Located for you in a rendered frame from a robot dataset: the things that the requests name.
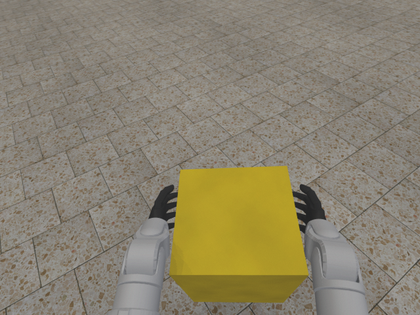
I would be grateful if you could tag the carton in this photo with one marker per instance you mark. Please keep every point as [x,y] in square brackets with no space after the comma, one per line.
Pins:
[236,236]

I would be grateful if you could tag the robot right forearm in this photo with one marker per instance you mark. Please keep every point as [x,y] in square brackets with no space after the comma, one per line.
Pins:
[336,276]

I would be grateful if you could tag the robot left forearm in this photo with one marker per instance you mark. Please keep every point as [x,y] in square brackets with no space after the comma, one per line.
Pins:
[141,276]

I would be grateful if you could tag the left robot hand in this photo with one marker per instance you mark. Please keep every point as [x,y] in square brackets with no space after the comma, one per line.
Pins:
[161,206]

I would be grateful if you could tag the right robot hand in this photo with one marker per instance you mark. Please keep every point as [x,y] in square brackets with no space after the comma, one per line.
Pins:
[313,207]

